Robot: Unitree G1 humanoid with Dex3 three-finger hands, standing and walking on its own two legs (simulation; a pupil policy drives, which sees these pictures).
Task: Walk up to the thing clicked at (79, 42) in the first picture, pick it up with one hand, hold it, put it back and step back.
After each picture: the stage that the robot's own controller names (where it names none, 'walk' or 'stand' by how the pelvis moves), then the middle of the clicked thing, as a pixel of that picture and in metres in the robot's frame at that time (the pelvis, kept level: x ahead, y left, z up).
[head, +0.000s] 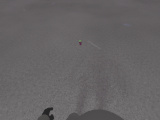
stand; (80, 42) +1.67 +0.32 -0.72
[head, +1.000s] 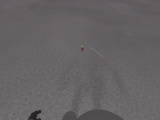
walk; (82, 48) +1.54 +0.15 -0.70
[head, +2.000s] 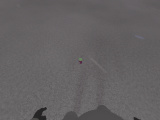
walk; (80, 60) +1.01 +0.16 -0.72
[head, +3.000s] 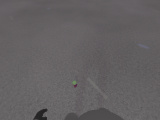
walk; (74, 84) +0.57 +0.23 -0.71
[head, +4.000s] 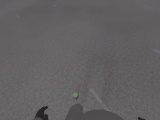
stand; (75, 95) +0.35 +0.22 -0.70
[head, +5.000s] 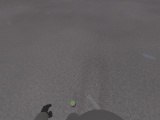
stand; (73, 104) +0.31 +0.21 -0.72
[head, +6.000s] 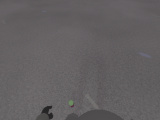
stand; (71, 103) +0.30 +0.22 -0.72
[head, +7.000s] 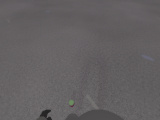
stand; (71, 103) +0.30 +0.21 -0.72
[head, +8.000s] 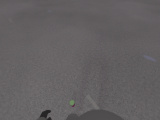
stand; (72, 103) +0.30 +0.21 -0.72
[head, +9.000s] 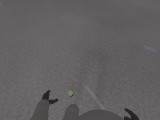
go down; (70, 93) +0.32 +0.21 -0.69
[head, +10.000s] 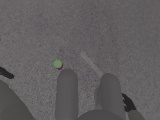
go down; (58, 65) +0.37 +0.26 -0.28
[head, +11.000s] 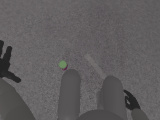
close in; (63, 65) +0.37 +0.26 -0.29
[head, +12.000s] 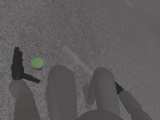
close in; (37, 64) +0.34 +0.29 -0.21
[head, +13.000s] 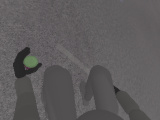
close; (30, 64) +0.35 +0.29 -0.21
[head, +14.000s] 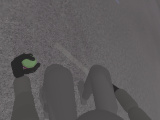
close; (29, 63) +0.34 +0.29 -0.22
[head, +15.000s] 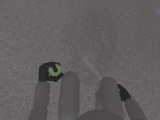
lift; (55, 72) +0.29 +0.26 -0.07
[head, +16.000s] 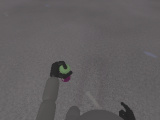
lift; (65, 73) +0.33 +0.18 +0.03
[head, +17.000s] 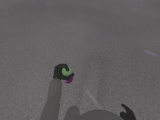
hold; (67, 75) +0.33 +0.17 +0.00
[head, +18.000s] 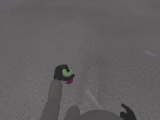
hold; (68, 76) +0.33 +0.17 +0.00
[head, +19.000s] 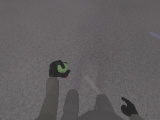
crouch; (63, 70) +0.35 +0.20 -0.06
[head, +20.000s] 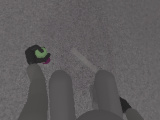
lower; (43, 56) +0.42 +0.29 -0.14
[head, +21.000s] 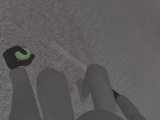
lower; (24, 57) +0.40 +0.29 -0.22
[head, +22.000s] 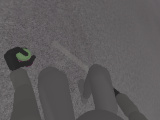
lower; (25, 58) +0.38 +0.30 -0.22
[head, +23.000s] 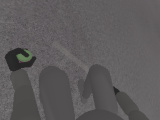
lower; (26, 59) +0.37 +0.30 -0.22
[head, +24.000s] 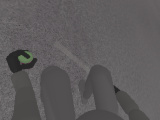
lower; (27, 60) +0.36 +0.30 -0.22
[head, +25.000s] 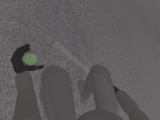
open; (30, 62) +0.36 +0.28 -0.22
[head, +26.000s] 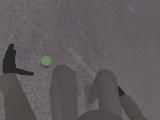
stand; (45, 62) +0.36 +0.27 -0.23
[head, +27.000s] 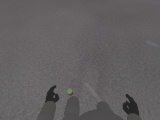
stand; (70, 92) +0.33 +0.21 -0.60
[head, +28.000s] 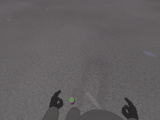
stand; (72, 100) +0.33 +0.21 -0.67
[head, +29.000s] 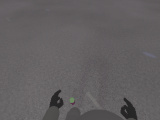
stand; (72, 101) +0.33 +0.21 -0.67
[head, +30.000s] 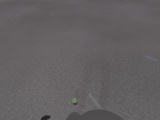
stand; (74, 101) +0.35 +0.20 -0.72
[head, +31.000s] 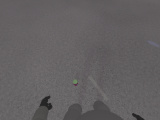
walk; (75, 82) +0.45 +0.18 -0.70
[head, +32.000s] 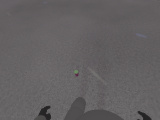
walk; (76, 73) +0.69 +0.27 -0.69
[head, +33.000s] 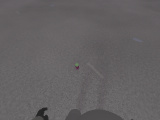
stand; (77, 66) +0.92 +0.25 -0.71
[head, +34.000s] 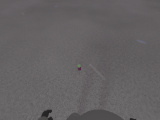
stand; (79, 67) +0.91 +0.23 -0.72
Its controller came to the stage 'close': yes
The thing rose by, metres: 0.69
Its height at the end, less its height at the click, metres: +0.00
